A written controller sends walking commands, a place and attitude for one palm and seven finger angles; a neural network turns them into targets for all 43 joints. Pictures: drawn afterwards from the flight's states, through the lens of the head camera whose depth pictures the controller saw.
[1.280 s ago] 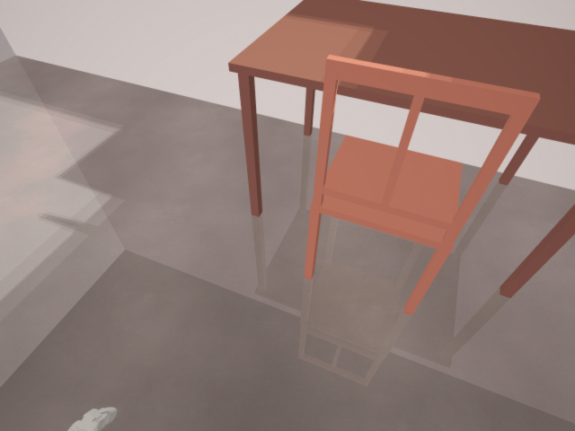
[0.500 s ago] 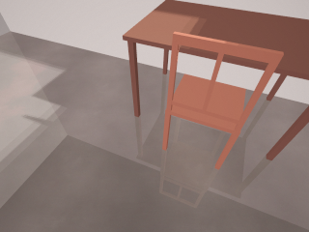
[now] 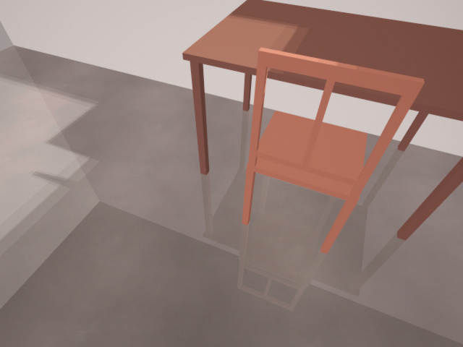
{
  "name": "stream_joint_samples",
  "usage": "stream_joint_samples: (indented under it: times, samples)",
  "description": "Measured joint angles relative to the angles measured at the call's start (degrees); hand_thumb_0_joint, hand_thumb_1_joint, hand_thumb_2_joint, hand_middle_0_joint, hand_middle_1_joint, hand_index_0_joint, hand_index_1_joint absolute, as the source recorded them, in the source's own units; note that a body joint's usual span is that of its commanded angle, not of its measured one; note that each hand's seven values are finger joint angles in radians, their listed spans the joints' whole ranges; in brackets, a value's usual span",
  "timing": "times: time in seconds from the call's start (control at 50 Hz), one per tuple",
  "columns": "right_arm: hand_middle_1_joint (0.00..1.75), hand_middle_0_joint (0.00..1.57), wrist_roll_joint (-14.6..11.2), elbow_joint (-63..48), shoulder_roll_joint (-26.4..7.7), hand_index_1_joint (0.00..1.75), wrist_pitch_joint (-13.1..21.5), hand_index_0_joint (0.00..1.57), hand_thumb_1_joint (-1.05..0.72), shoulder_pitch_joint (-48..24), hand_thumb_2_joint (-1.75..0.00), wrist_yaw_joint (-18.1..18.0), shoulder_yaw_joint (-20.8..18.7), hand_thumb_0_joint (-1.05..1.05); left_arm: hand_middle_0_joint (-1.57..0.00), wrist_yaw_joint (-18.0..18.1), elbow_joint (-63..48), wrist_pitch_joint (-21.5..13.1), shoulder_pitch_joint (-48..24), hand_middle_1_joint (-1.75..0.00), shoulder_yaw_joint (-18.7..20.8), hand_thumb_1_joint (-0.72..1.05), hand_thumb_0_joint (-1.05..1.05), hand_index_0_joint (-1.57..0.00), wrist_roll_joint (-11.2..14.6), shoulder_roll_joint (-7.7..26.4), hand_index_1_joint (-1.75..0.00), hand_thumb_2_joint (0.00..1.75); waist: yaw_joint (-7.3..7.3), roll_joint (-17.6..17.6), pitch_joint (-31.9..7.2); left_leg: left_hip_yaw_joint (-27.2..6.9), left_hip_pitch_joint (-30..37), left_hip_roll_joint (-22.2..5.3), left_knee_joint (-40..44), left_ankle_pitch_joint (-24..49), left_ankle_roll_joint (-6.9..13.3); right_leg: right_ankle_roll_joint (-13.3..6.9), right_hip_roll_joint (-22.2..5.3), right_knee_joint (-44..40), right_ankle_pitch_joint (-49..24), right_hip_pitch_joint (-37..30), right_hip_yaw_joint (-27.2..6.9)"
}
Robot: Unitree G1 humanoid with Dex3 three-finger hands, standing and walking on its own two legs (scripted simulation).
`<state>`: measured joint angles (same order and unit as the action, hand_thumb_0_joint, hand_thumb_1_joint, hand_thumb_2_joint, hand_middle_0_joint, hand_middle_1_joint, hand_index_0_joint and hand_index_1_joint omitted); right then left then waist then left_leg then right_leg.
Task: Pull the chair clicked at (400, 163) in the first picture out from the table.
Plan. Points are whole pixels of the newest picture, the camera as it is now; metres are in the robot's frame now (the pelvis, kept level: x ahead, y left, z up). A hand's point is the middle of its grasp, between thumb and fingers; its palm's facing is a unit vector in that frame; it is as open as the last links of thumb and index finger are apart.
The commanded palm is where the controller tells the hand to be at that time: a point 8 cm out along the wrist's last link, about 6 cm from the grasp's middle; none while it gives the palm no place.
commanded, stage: look at it before walking up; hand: left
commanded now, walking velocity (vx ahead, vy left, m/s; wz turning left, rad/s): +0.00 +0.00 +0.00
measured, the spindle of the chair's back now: (316, 127) +0.78 -0.23 -0.08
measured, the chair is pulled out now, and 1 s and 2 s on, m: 0.00 0.00 0.00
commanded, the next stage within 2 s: walk to a spot facing it in 0.16 s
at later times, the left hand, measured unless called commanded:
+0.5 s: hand out of the picture +0.07 +0.23 -0.17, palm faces -0.07 -0.95 -0.31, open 7.4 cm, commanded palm none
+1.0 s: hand out of the picture +0.07 +0.13 -0.16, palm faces -0.26 -0.93 -0.27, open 7.4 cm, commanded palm none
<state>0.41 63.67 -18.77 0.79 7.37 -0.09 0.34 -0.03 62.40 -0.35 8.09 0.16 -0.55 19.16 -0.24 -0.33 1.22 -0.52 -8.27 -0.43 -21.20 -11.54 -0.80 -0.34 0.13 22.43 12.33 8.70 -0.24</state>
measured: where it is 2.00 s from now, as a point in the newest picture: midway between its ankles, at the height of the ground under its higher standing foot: outside the picture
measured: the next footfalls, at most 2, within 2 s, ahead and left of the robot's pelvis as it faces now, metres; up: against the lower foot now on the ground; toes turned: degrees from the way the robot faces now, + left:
left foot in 1.36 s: +0.08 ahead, +0.09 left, +0.00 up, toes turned -37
right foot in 1.80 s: -0.08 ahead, -0.11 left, +0.00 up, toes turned -56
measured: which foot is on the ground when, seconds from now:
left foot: down 0.00-0.68, up 0.70-1.00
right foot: down 0.00-1.00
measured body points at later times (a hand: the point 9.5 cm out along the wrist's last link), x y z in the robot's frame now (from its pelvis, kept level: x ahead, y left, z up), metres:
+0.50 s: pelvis +0.00 +0.00 -0.01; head +0.01 +0.00 +0.44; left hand +0.07 +0.28 -0.15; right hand +0.06 -0.28 -0.15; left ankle +0.00 +0.13 -0.75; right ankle +0.00 -0.11 -0.75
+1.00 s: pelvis -0.02 -0.05 +0.00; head +0.01 -0.09 +0.45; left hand +0.08 +0.18 -0.13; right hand -0.01 -0.32 -0.16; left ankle +0.02 +0.14 -0.65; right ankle -0.02 -0.10 -0.75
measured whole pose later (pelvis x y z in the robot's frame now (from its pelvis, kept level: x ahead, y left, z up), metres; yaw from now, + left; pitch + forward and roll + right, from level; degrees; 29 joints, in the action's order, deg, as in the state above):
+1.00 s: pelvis -0.02 -0.05 +0.00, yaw -21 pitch +2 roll +3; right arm 0.9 54.3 -14.0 -2.8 6.9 -1.4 -3.8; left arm 0.1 53.8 1.1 17.0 3.3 -0.6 10.3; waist 1.8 0.9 3.2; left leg -2.4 -29.5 -3.1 -62.8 -17.9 -4.8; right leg -6.0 6.0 24.8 10.1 15.9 -5.6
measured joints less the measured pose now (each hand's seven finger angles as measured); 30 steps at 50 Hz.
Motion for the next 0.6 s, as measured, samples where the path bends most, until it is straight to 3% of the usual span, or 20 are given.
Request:
stream_joint_samples:
  times: [0.38, 0.54, 0.6]
  samples:
    - [0.30, 0.20, 0.06, -0.65, 0.51, 0.30, -0.22, 0.20, -0.91, -0.40, -0.89, -0.45, -0.25, 0.00, -0.20, 0.21, -0.48, 0.59, 0.88, -0.30, 0.48, 0.90, 0.00, -0.20, 0.00, -0.27, -0.30, 0.89, 0.76, 0.22, 0.33, 1.20, -0.16, -0.71, -0.61, -0.65, -0.30, -0.21, 0.72, 0.53, 0.05, 0.68, -1.18]
    - [0.30, 0.20, 0.18, -5.43, 4.16, 0.30, -1.51, 0.20, -0.91, 0.75, -0.89, -1.07, -1.24, 0.00, -0.20, -0.15, -3.97, 3.13, 3.53, -0.30, 1.51, 0.90, 0.00, -0.20, -0.20, -2.61, -0.30, 0.89, 0.98, -0.96, 1.79, 5.86, -3.35, -1.87, -6.87, -4.17, -0.49, -0.31, 2.12, 10.08, 3.08, 7.36, -5.40]
    - [0.30, 0.20, 0.28, -6.55, 5.42, 0.30, -1.62, 0.20, -0.91, 1.42, -0.89, -0.98, -1.64, 0.00, -0.20, -0.53, -5.33, 3.81, 4.24, -0.30, 2.07, 0.90, 0.00, -0.20, -0.29, -3.68, -0.30, 0.89, 1.42, -1.43, 3.03, 8.33, -3.45, -2.45, -8.75, -5.32, -0.70, 0.66, 1.19, 19.65, 9.37, 11.13, -2.68]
